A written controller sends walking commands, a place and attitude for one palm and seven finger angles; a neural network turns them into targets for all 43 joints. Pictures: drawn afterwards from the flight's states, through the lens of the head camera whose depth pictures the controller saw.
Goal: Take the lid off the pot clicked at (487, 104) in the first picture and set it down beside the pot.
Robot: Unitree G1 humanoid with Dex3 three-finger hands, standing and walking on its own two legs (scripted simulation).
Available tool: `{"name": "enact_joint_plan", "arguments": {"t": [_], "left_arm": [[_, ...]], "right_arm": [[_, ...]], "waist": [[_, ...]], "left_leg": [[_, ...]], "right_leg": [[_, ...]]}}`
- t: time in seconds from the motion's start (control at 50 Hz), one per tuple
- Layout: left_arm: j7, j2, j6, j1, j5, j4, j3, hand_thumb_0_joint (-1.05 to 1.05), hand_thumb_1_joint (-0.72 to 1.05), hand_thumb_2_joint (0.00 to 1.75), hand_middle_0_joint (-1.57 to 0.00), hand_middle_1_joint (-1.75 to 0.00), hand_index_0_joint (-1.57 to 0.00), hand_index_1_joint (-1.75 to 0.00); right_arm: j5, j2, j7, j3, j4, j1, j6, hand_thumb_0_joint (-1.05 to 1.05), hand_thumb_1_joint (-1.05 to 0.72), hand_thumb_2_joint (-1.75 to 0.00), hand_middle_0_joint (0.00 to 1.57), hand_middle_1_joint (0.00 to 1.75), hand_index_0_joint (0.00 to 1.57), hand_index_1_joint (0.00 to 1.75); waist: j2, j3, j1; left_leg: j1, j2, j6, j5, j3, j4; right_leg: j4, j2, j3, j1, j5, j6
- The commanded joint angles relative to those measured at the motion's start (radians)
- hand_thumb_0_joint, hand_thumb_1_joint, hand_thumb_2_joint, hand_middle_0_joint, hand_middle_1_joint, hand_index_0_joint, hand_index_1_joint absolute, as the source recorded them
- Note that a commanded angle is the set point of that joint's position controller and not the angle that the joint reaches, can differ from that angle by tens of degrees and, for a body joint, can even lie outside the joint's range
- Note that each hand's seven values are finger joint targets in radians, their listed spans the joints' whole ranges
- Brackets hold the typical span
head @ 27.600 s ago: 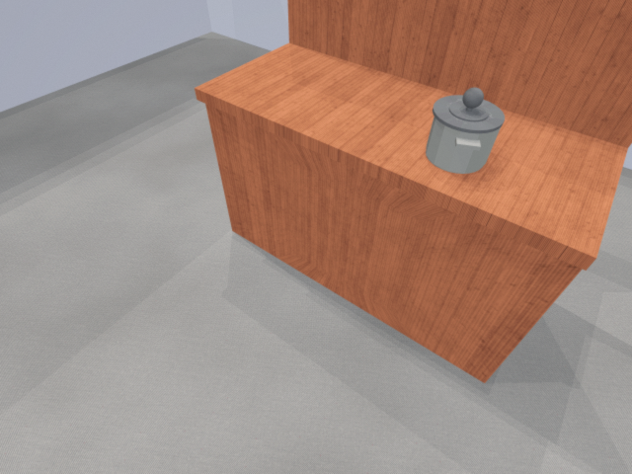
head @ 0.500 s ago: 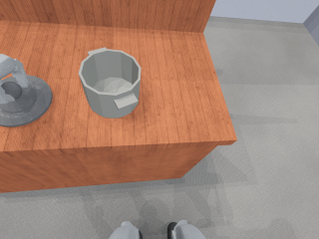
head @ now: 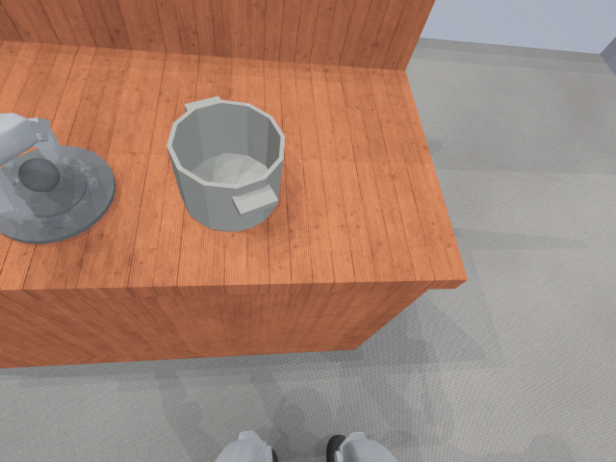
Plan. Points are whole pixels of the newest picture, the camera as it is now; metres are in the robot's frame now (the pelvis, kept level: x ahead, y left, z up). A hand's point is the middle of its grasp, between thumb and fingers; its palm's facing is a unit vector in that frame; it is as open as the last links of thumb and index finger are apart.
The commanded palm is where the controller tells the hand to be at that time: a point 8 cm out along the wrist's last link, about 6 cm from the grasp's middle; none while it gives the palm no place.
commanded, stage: open the fingers wide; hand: left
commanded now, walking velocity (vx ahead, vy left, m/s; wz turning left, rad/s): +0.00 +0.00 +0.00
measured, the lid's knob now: (39, 175) +0.48 +0.35 +0.00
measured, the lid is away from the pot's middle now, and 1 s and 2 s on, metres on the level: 0.25 0.25 0.25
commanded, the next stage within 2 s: raise the empty hand in 0.16 s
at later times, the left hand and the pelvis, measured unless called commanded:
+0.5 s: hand (15, 166) +0.46 +0.35 +0.05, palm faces -0.42 -0.13 -0.90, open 11.0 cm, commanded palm +0.50 +0.33 +0.11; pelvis +0.00 +0.00 +0.00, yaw +0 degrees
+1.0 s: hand out of the picture +0.45 +0.36 +0.11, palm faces -0.40 -0.14 -0.91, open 11.0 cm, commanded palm +0.48 +0.34 +0.17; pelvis +0.01 -0.01 +0.02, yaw +1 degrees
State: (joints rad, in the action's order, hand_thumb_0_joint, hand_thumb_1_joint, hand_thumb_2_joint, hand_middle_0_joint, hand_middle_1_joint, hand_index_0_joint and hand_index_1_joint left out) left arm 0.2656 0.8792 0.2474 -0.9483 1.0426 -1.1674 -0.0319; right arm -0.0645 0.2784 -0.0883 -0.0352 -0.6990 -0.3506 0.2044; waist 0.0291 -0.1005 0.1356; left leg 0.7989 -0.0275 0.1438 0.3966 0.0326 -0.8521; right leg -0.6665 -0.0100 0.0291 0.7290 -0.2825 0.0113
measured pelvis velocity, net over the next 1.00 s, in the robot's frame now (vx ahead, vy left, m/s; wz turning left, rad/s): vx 0.01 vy -0.01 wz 0.02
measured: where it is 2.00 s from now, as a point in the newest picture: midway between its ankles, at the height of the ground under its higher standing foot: outside the picture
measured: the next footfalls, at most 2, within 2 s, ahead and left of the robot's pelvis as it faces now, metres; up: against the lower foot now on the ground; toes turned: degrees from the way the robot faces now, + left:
none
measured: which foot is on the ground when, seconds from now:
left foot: down 0.00-1.00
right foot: down 0.00-1.00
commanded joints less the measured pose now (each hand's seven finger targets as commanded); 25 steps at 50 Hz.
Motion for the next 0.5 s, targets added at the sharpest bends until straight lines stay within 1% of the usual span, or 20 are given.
{"name": "enact_joint_plan", "arguments": {"t": [0.0,0.02,0.04,0.06,0.1,0.12,0.14,0.16,0.2,0.22,0.24,0.26,0.3,0.32,0.34,0.38,0.4,0.42,0.46,0.48], "left_arm": [[-0.039,0.284,0.009,-0.41,-0.021,0.191,-0.06,0.0,0.02,0.58,-0.33,-0.9,-0.33,-0.9],[-0.041,0.281,0.008,-0.407,-0.023,0.178,-0.058,0.0,0.02,0.58,-0.32,-0.91,-0.32,-0.91],[-0.044,0.267,0.003,-0.399,-0.023,0.145,-0.044,0.0,0.02,0.58,-0.32,-0.91,-0.32,-0.91],[-0.046,0.282,0.002,-0.424,-0.021,0.168,-0.047,0.0,0.02,0.58,-0.32,-0.91,-0.32,-0.91],[-0.047,0.269,0.004,-0.444,-0.016,0.184,-0.032,0.0,0.02,0.57,-0.32,-0.91,-0.32,-0.91],[-0.05,0.277,0.005,-0.437,-0.015,0.172,-0.042,0.0,0.02,0.57,-0.32,-0.91,-0.32,-0.91],[-0.054,0.31,0.005,-0.437,-0.014,0.181,-0.067,0.0,0.02,0.57,-0.32,-0.91,-0.32,-0.91],[-0.056,0.288,0.002,-0.449,-0.013,0.181,-0.047,0.0,0.02,0.57,-0.32,-0.91,-0.32,-0.91],[-0.058,0.292,0.003,-0.461,-0.012,0.21,-0.056,0.0,0.02,0.57,-0.32,-0.91,-0.32,-0.91],[-0.06,0.273,-0.002,-0.445,-0.013,0.187,-0.046,0.0,0.02,0.57,-0.32,-0.91,-0.32,-0.91],[-0.062,0.279,-0.008,-0.433,-0.014,0.159,-0.048,0.0,0.02,0.58,-0.32,-0.91,-0.32,-0.91],[-0.063,0.291,-0.011,-0.449,-0.014,0.174,-0.051,0.0,0.02,0.58,-0.32,-0.91,-0.32,-0.91],[-0.062,0.29,-0.014,-0.516,-0.009,0.254,-0.047,0.0,0.02,0.58,-0.32,-0.91,-0.32,-0.91],[-0.066,0.31,-0.015,-0.517,-0.004,0.268,-0.071,0.0,0.02,0.58,-0.32,-0.91,-0.32,-0.91],[-0.068,0.309,-0.02,-0.487,-0.007,0.24,-0.077,0.0,0.02,0.58,-0.32,-0.91,-0.32,-0.91],[-0.064,0.308,-0.031,-0.461,-0.018,0.191,-0.076,0.0,0.02,0.58,-0.32,-0.91,-0.32,-0.91],[-0.059,0.279,-0.042,-0.459,-0.019,0.162,-0.046,0.0,0.02,0.58,-0.32,-0.91,-0.32,-0.91],[-0.056,0.279,-0.048,-0.463,-0.017,0.155,-0.04,0.0,0.02,0.58,-0.32,-0.91,-0.32,-0.91],[-0.042,0.243,-0.058,-0.464,-0.016,0.128,0.0,0.0,0.02,0.58,-0.32,-0.91,-0.32,-0.91],[-0.033,0.264,-0.049,-0.492,-0.016,0.167,-0.013,0.0,0.02,0.58,-0.32,-0.91,-0.32,-0.91]], "right_arm": [[0.004,0.218,-0.017,0.08,0.034,-0.154,-0.006,0.0,-0.9,-0.9,0.2,0.3,0.2,0.3],[0.002,0.221,-0.017,0.078,0.034,-0.147,-0.006,0.0,-0.9,-0.9,0.2,0.3,0.2,0.3],[-0.003,0.222,-0.017,0.076,0.036,-0.145,-0.007,0.0,-0.9,-0.9,0.2,0.3,0.2,0.3],[-0.002,0.226,-0.016,0.074,0.036,-0.143,-0.007,0.0,-0.9,-0.9,0.2,0.3,0.2,0.3],[-0.001,0.227,-0.017,0.075,0.035,-0.15,-0.011,0.0,-0.9,-0.9,0.2,0.3,0.2,0.3],[-0.003,0.225,-0.018,0.074,0.037,-0.145,-0.013,0.0,-0.9,-0.9,0.2,0.3,0.2,0.3],[-0.002,0.229,-0.019,0.073,0.04,-0.146,-0.014,0.0,-0.9,-0.9,0.2,0.3,0.2,0.3],[-0.002,0.228,-0.02,0.073,0.043,-0.143,-0.015,0.0,-0.9,-0.9,0.2,0.3,0.2,0.3],[0.003,0.228,-0.018,0.077,0.036,-0.148,-0.018,0.0,-0.9,-0.9,0.2,0.3,0.2,0.3],[0.001,0.225,-0.018,0.077,0.04,-0.148,-0.017,0.0,-0.9,-0.9,0.2,0.3,0.2,0.3],[-0.001,0.224,-0.017,0.073,0.042,-0.146,-0.019,0.0,-0.9,-0.9,0.2,0.3,0.2,0.3],[-0.001,0.229,-0.017,0.072,0.044,-0.148,-0.018,0.0,-0.9,-0.9,0.2,0.3,0.2,0.3],[0.005,0.229,-0.016,0.081,0.031,-0.157,-0.016,0.0,-0.9,-0.9,0.2,0.3,0.2,0.3],[0.006,0.226,-0.016,0.085,0.033,-0.157,-0.018,0.0,-0.9,-0.9,0.2,0.3,0.2,0.3],[0.002,0.221,-0.017,0.083,0.037,-0.153,-0.019,0.0,-0.9,-0.9,0.2,0.3,0.2,0.3],[-0.002,0.221,-0.015,0.077,0.037,-0.154,-0.023,0.0,-0.9,-0.9,0.2,0.3,0.2,0.3],[-0.003,0.22,-0.015,0.074,0.035,-0.154,-0.022,0.0,-0.9,-0.9,0.2,0.3,0.2,0.3],[-0.007,0.221,-0.014,0.073,0.035,-0.155,-0.023,0.0,-0.9,-0.9,0.2,0.3,0.2,0.3],[-0.015,0.221,-0.011,0.07,0.038,-0.153,-0.029,0.0,-0.9,-0.9,0.2,0.3,0.2,0.3],[-0.014,0.226,-0.014,0.071,0.034,-0.154,-0.031,0.0,-0.9,-0.9,0.2,0.3,0.2,0.3]], "waist": [[0.221,-0.442,0.003],[0.199,-0.416,0.004],[0.176,-0.384,0.009],[0.189,-0.382,0.009],[0.216,-0.402,0.009],[0.218,-0.393,0.007],[0.206,-0.407,0.002],[0.218,-0.407,0.008],[0.255,-0.432,0.0],[0.235,-0.427,0.005],[0.21,-0.403,0.005],[0.2,-0.414,0.006],[0.271,-0.478,0.003],[0.281,-0.508,-0.006],[0.28,-0.492,-0.008],[0.207,-0.462,-0.005],[0.191,-0.441,0.003],[0.186,-0.415,0.002],[0.169,-0.369,0.009],[0.202,-0.393,0.001]], "left_leg": [[-0.661,0.095,-0.176,-0.705,-0.197,0.103],[-0.64,0.097,-0.179,-0.668,-0.201,0.107],[-0.603,0.091,-0.169,-0.618,-0.19,0.11],[-0.586,0.087,-0.163,-0.576,-0.18,0.117],[-0.623,0.096,-0.176,-0.598,-0.207,0.119],[-0.617,0.095,-0.175,-0.579,-0.206,0.119],[-0.618,0.097,-0.182,-0.565,-0.211,0.121],[-0.615,0.095,-0.178,-0.554,-0.209,0.122],[-0.667,0.107,-0.194,-0.623,-0.232,0.12],[-0.661,0.105,-0.186,-0.623,-0.229,0.114],[-0.62,0.096,-0.18,-0.597,-0.212,0.113],[-0.609,0.094,-0.175,-0.575,-0.209,0.116],[-0.7,0.111,-0.197,-0.645,-0.241,0.121],[-0.731,0.114,-0.204,-0.679,-0.252,0.12],[-0.727,0.109,-0.202,-0.691,-0.242,0.12],[-0.67,0.096,-0.185,-0.693,-0.211,0.117],[-0.638,0.088,-0.178,-0.659,-0.191,0.121],[-0.621,0.086,-0.173,-0.629,-0.184,0.126],[-0.586,0.081,-0.166,-0.555,-0.174,0.142],[-0.622,0.087,-0.172,-0.6,-0.186,0.144]], "right_leg": [[0.029,-0.062,0.047,0.119,0.097,0.037],[0.031,-0.062,0.048,0.126,0.083,0.037],[0.031,-0.062,0.046,0.126,0.075,0.037],[0.035,-0.06,0.044,0.113,0.071,0.039],[0.023,-0.059,0.043,0.136,0.067,0.038],[0.024,-0.058,0.041,0.143,0.061,0.039],[0.02,-0.057,0.042,0.133,0.061,0.039],[0.02,-0.056,0.04,0.139,0.061,0.039],[0.012,-0.055,0.042,0.157,0.065,0.039],[0.011,-0.056,0.042,0.163,0.067,0.038],[0.017,-0.058,0.043,0.145,0.065,0.038],[0.017,-0.057,0.041,0.128,0.069,0.038],[0.012,-0.053,0.04,0.149,0.077,0.037],[0.011,-0.053,0.038,0.146,0.081,0.037],[0.016,-0.055,0.039,0.14,0.084,0.038],[0.029,-0.057,0.039,0.092,0.112,0.037],[0.037,-0.06,0.04,0.074,0.114,0.036],[0.042,-0.059,0.041,0.072,0.112,0.037],[0.053,-0.061,0.042,0.066,0.094,0.038],[0.05,-0.055,0.038,0.063,0.108,0.04]]}}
